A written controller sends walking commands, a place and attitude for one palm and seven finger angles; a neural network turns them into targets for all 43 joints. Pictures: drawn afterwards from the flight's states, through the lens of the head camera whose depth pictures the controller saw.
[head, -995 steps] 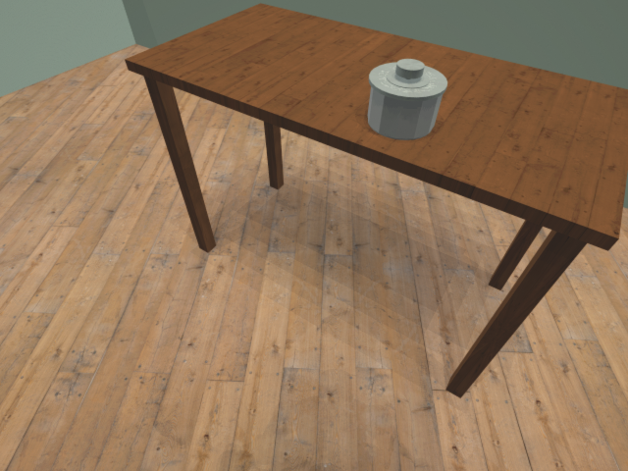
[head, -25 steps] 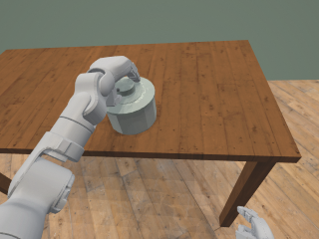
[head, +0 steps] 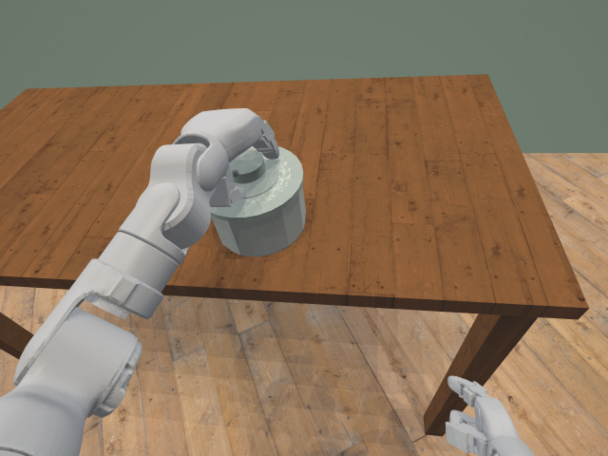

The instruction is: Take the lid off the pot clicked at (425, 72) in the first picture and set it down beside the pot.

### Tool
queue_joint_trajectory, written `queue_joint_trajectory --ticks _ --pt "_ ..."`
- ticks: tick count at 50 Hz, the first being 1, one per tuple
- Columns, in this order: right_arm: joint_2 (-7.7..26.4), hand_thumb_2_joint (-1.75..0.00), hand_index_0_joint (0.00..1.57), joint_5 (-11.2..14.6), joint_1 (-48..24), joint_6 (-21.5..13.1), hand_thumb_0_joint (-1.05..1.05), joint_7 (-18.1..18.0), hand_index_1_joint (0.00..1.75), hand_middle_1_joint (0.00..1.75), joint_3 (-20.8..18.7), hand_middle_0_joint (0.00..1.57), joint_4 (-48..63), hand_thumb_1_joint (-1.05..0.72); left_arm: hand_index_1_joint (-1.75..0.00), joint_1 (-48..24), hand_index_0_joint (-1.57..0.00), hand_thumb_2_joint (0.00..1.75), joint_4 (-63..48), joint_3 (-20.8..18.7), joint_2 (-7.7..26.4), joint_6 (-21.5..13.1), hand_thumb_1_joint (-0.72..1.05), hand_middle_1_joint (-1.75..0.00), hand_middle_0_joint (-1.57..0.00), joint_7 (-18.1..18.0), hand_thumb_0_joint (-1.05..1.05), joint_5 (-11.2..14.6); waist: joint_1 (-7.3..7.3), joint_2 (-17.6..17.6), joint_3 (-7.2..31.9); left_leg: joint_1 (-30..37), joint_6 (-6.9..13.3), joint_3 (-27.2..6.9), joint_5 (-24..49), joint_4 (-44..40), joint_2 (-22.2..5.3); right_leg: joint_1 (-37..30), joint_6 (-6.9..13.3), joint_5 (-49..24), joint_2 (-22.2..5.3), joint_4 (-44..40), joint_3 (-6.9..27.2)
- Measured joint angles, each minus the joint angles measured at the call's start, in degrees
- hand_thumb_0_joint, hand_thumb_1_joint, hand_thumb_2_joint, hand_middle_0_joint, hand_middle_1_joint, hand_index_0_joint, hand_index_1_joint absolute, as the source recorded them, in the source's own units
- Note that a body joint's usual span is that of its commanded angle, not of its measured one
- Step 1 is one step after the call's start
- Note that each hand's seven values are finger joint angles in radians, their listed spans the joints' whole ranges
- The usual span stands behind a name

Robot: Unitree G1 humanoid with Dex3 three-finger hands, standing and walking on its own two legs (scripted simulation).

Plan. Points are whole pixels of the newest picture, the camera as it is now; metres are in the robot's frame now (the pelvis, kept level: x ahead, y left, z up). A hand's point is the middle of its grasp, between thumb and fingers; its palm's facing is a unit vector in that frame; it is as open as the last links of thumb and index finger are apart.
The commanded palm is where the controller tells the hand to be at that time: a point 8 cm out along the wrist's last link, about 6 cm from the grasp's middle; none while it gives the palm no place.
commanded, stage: close the fingers and squeeze the knob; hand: left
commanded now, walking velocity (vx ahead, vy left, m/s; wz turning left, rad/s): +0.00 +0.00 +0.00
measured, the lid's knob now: (245, 166) +0.45 +0.10 +0.16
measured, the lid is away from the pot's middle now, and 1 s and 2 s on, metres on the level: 0.00 0.00 0.01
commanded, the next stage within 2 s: lift the lid straight up in 1.02 s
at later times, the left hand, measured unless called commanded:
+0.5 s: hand (240, 170) +0.42 +0.10 +0.18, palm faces -0.25 -0.06 -0.97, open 8.2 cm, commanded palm +0.40 +0.11 +0.25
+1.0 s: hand (234, 172) +0.42 +0.11 +0.18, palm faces -0.23 -0.09 -0.97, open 8.2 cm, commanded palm +0.39 +0.12 +0.25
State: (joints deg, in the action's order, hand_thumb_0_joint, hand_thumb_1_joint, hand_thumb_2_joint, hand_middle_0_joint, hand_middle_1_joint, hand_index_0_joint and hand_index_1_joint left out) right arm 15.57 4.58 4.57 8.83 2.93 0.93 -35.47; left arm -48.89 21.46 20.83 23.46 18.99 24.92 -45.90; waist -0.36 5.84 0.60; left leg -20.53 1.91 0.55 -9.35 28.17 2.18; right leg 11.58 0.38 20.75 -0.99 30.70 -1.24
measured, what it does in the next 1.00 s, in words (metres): stands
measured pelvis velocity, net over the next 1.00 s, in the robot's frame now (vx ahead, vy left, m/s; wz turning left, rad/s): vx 0.00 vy -0.01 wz -0.01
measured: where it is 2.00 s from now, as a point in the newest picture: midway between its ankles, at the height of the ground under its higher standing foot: outside the picture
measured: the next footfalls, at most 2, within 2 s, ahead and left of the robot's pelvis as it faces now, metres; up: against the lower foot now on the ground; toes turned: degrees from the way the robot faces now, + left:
none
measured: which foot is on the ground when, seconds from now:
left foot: down 0.00-1.00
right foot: down 0.00-1.00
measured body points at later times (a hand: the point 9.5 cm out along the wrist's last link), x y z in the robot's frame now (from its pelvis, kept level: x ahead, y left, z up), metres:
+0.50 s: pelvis +0.00 -0.01 +0.00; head +0.01 -0.05 +0.45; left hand +0.43 +0.10 +0.23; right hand +0.17 -0.24 -0.12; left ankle +0.06 +0.10 -0.73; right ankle -0.05 -0.11 -0.73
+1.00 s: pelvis +0.00 -0.01 +0.00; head +0.01 -0.05 +0.45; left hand +0.43 +0.11 +0.23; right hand +0.19 -0.24 -0.11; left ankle +0.06 +0.10 -0.73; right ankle -0.05 -0.11 -0.73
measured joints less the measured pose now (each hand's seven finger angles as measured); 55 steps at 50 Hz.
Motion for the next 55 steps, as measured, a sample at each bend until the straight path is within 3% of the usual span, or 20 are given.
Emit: queue_joint_trajectory --ticks 14,23,47,55 --pt "-0.6 -0.9 0.2 -0.1 0.6 0.4 0.01 -0.1 0.3 0.3 0.5 0.2 -0.9 -0.91 -0.53 -1.7 -0.76 1.25 3.2 0.9 -0.7 0.5 -0.04 -0.51 -0.71 -0.2 0.0 -0.1 0.23 0.4 -0.1 0.3 -0.3 -0.3 0.3 -0.2 -0.1 -0.2 0.3 0.1 0.1 0.4 -0.3" --pt "0.0 -0.9 0.2 -0.2 1.6 0.2 0.01 -0.7 0.3 0.3 0.3 0.2 -1.6 -0.91 -0.7 -2.3 -0.73 1.16 5.1 0.0 -0.6 0.0 0.04 -0.67 -0.68 0.6 0.0 0.2 0.72 0.1 -0.1 0.7 -0.4 -0.3 0.3 -0.4 -0.2 -0.5 0.4 0.1 0.3 0.1 -0.2" --pt "0.0 -0.9 0.2 -0.2 0.7 -0.3 0.01 -0.5 0.3 0.3 0.2 0.19 0.2 -0.91 -0.72 2.3 -0.72 1.15 -0.2 -3.2 1.3 -1.0 0.05 -0.69 -0.67 0.6 -0.01 0.8 0.89 -0.1 -0.1 1.5 -0.4 0.5 -0.2 -0.6 -0.6 -1.2 0.3 -0.1 0.5 -0.5 0.6" --pt "0.0 -0.9 0.2 -0.1 0.2 0.0 0.01 -0.6 0.3 0.3 0.5 0.2 0.5 -0.91 -0.72 1.9 -0.72 1.16 -0.9 -2.5 1.3 -0.7 0.05 -0.69 -0.67 0.8 -0.02 0.5 0.73 -0.3 -0.2 1.0 -0.3 0.5 -0.3 -0.2 -0.6 -0.8 0.3 -0.1 0.5 -0.4 0.6"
